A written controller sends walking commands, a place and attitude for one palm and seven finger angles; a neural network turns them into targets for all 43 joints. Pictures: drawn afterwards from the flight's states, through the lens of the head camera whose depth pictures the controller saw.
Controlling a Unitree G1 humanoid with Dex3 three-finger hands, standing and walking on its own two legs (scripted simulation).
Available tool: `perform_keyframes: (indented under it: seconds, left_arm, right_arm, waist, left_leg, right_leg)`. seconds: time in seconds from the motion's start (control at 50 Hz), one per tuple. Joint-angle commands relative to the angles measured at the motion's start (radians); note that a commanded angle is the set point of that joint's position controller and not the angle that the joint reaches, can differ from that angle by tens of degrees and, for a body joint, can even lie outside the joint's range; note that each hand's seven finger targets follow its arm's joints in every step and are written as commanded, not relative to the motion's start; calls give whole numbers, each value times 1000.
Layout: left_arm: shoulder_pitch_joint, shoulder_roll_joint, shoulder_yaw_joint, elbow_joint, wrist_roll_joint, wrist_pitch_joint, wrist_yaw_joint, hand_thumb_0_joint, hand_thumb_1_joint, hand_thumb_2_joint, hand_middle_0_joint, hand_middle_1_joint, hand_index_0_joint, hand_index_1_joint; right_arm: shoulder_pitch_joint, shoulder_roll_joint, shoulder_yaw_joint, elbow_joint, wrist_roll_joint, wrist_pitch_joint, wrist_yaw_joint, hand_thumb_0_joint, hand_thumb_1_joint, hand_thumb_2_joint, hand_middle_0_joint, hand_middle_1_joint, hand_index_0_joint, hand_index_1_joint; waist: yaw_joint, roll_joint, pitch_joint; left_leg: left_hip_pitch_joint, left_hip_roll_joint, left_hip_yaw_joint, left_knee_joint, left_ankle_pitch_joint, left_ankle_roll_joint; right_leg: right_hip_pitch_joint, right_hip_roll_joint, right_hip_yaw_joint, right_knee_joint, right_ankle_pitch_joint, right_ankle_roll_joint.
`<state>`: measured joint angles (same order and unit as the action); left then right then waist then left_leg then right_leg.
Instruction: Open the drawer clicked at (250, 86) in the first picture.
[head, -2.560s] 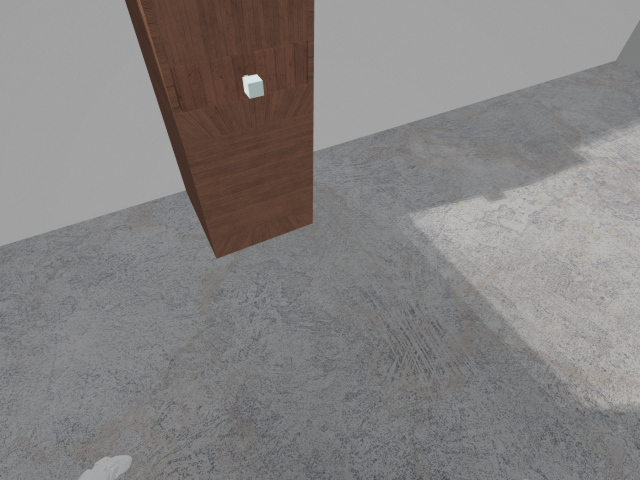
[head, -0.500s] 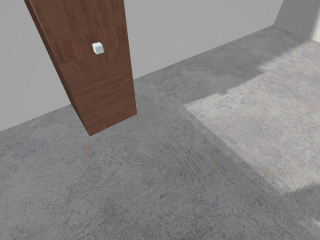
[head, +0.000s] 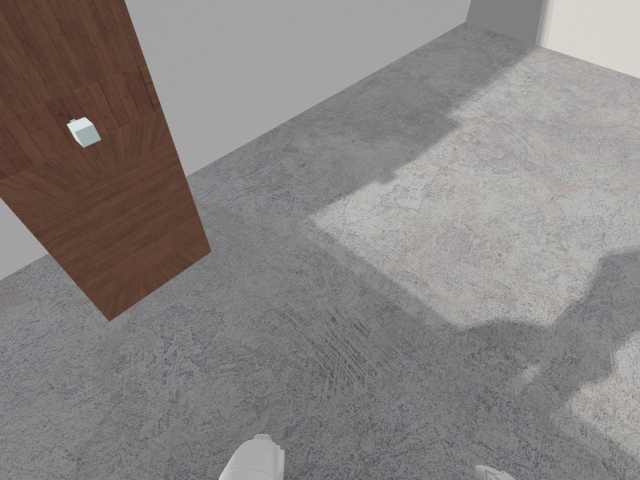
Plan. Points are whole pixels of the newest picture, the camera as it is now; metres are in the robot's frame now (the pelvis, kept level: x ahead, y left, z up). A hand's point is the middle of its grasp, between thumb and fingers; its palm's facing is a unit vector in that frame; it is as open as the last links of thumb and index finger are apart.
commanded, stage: walk to a spot facing it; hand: left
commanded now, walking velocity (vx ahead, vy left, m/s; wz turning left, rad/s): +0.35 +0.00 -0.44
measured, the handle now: (80, 128) +0.78 +0.67 -0.06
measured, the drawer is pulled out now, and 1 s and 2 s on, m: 0.00 0.00 0.00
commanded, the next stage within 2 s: turn to face it in 0.92 s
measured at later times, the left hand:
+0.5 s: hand (218, 332) +0.36 +0.23 -0.16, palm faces -0.24 -0.95 -0.18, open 7.3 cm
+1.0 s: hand (303, 253) +0.55 +0.11 -0.16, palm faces -0.49 -0.83 -0.27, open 7.2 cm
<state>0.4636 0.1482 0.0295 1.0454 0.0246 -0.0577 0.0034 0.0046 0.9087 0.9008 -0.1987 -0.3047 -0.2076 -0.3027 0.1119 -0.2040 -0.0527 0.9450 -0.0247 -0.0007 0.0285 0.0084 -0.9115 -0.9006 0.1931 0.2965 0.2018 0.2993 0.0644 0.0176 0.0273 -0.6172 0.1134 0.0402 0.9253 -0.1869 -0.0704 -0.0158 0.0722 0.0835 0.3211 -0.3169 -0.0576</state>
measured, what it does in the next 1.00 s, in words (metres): walks ahead, turning right: left foot, then right foot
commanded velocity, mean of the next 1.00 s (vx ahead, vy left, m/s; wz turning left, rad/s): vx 0.29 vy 0.00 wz -0.57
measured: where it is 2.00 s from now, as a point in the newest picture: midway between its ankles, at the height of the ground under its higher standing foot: (369, 387)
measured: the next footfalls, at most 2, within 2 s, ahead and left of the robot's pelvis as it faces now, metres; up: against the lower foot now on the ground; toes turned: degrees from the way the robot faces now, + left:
left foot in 0.12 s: +0.20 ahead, +0.14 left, +0.00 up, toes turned +2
right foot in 0.74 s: +0.40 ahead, -0.11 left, +0.00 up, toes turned -33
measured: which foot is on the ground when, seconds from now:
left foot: up 0.00-0.10, down 0.12-0.74, up 0.76-1.00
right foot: down 0.00-0.12, up 0.14-0.72, down 0.74-1.00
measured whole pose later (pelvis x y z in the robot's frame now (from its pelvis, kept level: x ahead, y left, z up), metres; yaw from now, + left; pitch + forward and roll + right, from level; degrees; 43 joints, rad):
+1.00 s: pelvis +0.40 -0.05 +0.00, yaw -34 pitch +1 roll +1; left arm 0.26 0.21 0.07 0.99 0.02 -0.05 -0.01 0.00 0.93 0.90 -0.20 -0.30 -0.21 -0.30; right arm 0.13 -0.18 -0.05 0.90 -0.03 -0.02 0.00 0.01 -0.91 -0.90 0.19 0.30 0.20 0.30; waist 0.00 0.02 0.06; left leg -0.62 0.18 0.01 1.12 -0.27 -0.09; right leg -0.23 0.09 -0.03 0.48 -0.26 -0.12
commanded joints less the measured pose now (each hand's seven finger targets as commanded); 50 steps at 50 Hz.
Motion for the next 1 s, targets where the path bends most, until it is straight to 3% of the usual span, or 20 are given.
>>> perform_keyframes:
  seconds: [0.0, 0.04, 0.06, 0.08, 0.1, 0.12, 0.14, 0.18, 0.26, 0.46, 0.54, 0.6, 0.64, 0.68, 0.7, 0.72, 0.74, 0.8, 0.86, 0.98]
  left_arm:
    - [52, 186, 49, -29, 6, -14, 27, 0, 900, 900, -200, -300, -200, -300]
    - [-5, 213, 59, -43, 5, -13, 25, 0, 900, 900, -200, -300, -200, -300]
    - [-40, 220, 65, -52, -2, -14, 24, 0, 900, 900, -200, -300, -200, -300]
    - [-46, 203, 68, -58, -10, -17, 18, 0, 900, 900, -200, -300, -200, -300]
    - [5, 141, 66, -70, -27, -12, 4, 0, 900, 900, -200, -300, -200, -300]
    - [-5, 116, 53, -91, -24, -15, -1, 0, 900, 900, -200, -300, -200, -300]
    - [-47, 142, 65, -94, -15, -8, 1, 0, 900, 900, -200, -300, -200, -300]
    - [-140, 123, 68, -98, 3, 11, -19, 0, 900, 900, -200, -300, -200, -300]
    - [-86, 69, 68, -84, 10, 64, -38, 0, 900, 900, -200, -300, -200, -300]
    - [-349, 65, 58, -179, 11, 86, -55, 0, 900, 900, -200, -300, -200, -300]
    - [-489, 54, 46, -220, 7, 75, -59, 0, 900, 900, -200, -300, -200, -300]
    - [-479, 53, 42, -223, 5, 62, -56, 0, 900, 900, -200, -300, -200, -300]
    - [-368, 85, 52, -193, 8, 52, -49, 0, 900, 900, -200, -300, -200, -300]
    - [-137, 154, 78, -127, 12, 30, -42, 0, 900, 900, -200, -300, -200, -300]
    - [-25, 259, 100, -101, 14, 21, -32, 0, 900, 900, -200, -300, -200, -300]
    - [47, 342, 114, -91, -9, 18, -12, 0, 900, 900, -200, -300, -200, -300]
    - [8, 350, 120, -95, -26, 27, 1, 0, 900, 900, -200, -300, -200, -300]
    - [-172, 235, 78, -133, -24, 8, 5, 0, 900, 900, -200, -300, -200, -300]
    - [-220, 207, 71, -130, -6, -12, 6, 0, 900, 900, -200, -300, -200, -300]
    - [-141, 195, 74, -113, -8, -19, -1, 0, 900, 900, -200, -300, -200, -300]
  right_arm:
    - [-163, -44, -7, -138, 9, -51, -3, 0, -900, -900, 200, 300, 200, 300]
    - [-53, -62, -14, -108, 12, -61, -13, 0, -900, -900, 200, 300, 200, 300]
    - [85, -86, -21, -63, 9, -66, -25, 0, -900, -900, 200, 300, 200, 300]
    - [253, -147, -36, -12, 4, -71, -40, 0, -900, -900, 200, 300, 200, 300]
    - [376, -272, -65, 18, -11, -76, -48, 0, -900, -900, 200, 300, 200, 300]
    - [415, -305, -61, 22, 0, -67, -49, 0, -900, -900, 200, 300, 200, 300]
    - [321, -246, -48, -2, 1, -62, -44, 0, -900, -900, 200, 300, 200, 300]
    - [191, -124, -19, -22, 2, -76, -47, 0, -900, -900, 200, 300, 200, 300]
    - [182, -54, -1, 2, 4, -99, -54, 0, -900, -900, 200, 300, 200, 300]
    - [349, -78, -2, 59, 6, -102, -62, 0, -900, -900, 200, 300, 200, 300]
    - [433, -87, -3, 89, -5, -90, -64, 0, -900, -900, 200, 300, 200, 300]
    - [436, -104, -8, 96, -5, -80, -63, 0, -900, -900, 200, 300, 200, 300]
    - [409, -134, -16, 86, -2, -76, -60, 0, -900, -900, 200, 300, 200, 300]
    - [354, -161, -20, 50, 10, -72, -51, 0, -900, -900, 200, 300, 200, 300]
    - [361, -118, -12, 22, 27, -69, -36, 0, -900, -900, 200, 300, 200, 300]
    - [329, -57, -5, -25, 32, -77, -41, 0, -900, -900, 200, 300, 200, 300]
    - [230, -82, -15, -47, 27, -74, -49, 0, -900, -900, 200, 300, 200, 300]
    - [191, -62, -16, -36, 8, -53, -42, 0, -900, -900, 200, 300, 200, 300]
    - [244, -29, -15, -18, 0, -24, -42, 0, -900, -900, 200, 300, 200, 300]
    - [71, -43, -15, -86, -1, -23, -30, 0, -900, -900, 200, 300, 200, 300]
  waist:
    - [7, -153, 61]
    - [-53, -152, 24]
    - [-116, -134, -37]
    - [-180, -70, -137]
    - [-196, 205, -273]
    - [-179, 289, -286]
    - [-147, 166, -172]
    - [-96, 121, 34]
    - [-20, 121, 53]
    - [-74, 60, 113]
    - [-132, 46, 136]
    - [-118, 89, 103]
    - [-66, 133, 14]
    - [49, 119, -126]
    - [93, -53, -253]
    - [87, -198, -352]
    - [80, -77, -280]
    - [-34, 36, -69]
    - [-103, -2, -16]
    - [-62, -147, -31]
  left_leg:
    - [9, -26, 27, -189, -47, 28]
    - [222, -73, 58, -304, -62, 48]
    - [410, -95, 65, -396, 17, 60]
    - [672, -38, 25, -424, 74, 75]
    - [919, 264, -327, -441, 127, 159]
    - [901, 419, -551, -574, 138, 234]
    - [731, 427, -518, -648, -50, 262]
    - [467, 320, -335, -715, -136, 187]
    - [354, 200, -1, -714, 71, 100]
    - [604, 216, 144, -717, 327, 126]
    - [699, 239, 178, -694, 414, 166]
    - [752, 235, 259, -591, 720, 160]
    - [774, 239, 300, -412, 982, 141]
    - [588, 215, 322, -67, 872, 92]
    - [266, 133, 315, 241, 335, 47]
    - [-21, -42, 198, 588, -400, -6]
    - [-75, -1, 28, 612, -357, 27]
    - [-4, 86, -27, 458, -151, 13]
    - [85, 76, -12, 322, -136, -3]
    - [-23, 42, -8, 137, -38, -29]
  right_leg:
    - [9, -269, 209, -14, 553, -109]
    - [-59, -250, 184, 83, 668, -94]
    - [-115, -202, 146, 206, 713, -66]
    - [-222, -151, 114, 400, 607, -35]
    - [-456, -16, -16, 731, 109, 19]
    - [-578, 0, -11, 969, -250, 28]
    - [-595, -69, 0, 1048, -224, 19]
    - [-615, -142, -25, 1060, -48, 37]
    - [-549, -158, -63, 995, 102, 58]
    - [-782, -180, -144, 743, 230, 84]
    - [-750, -159, -203, 532, 168, 61]
    - [-642, -93, -274, 408, 91, 20]
    - [-493, -36, -304, 356, 40, -18]
    - [-94, -23, -287, 230, 121, -57]
    - [256, -238, 0, 192, 209, -153]
    - [405, -501, 532, 126, 509, -291]
    - [323, -495, 463, 62, 478, -305]
    - [-66, -375, 221, 11, 488, -154]
    - [-271, -301, 100, -21, 513, -148]
    - [-162, -227, 109, 27, 625, -133]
